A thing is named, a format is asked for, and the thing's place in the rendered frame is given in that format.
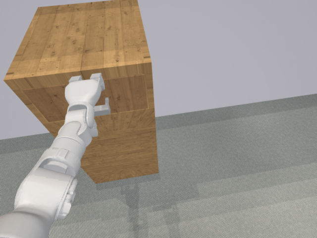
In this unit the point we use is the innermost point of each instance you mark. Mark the left robot hand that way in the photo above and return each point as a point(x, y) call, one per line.
point(88, 91)

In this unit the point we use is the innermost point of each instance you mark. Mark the left robot forearm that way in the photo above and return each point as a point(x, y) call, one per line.
point(69, 146)

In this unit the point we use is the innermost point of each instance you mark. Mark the handle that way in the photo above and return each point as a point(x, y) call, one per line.
point(102, 109)

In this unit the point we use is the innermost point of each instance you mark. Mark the drawer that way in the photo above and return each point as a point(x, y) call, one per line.
point(126, 93)

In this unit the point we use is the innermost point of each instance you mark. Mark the robot left upper arm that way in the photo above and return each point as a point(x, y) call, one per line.
point(47, 197)

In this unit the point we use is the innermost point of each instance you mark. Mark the cabinet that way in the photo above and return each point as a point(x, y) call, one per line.
point(104, 37)

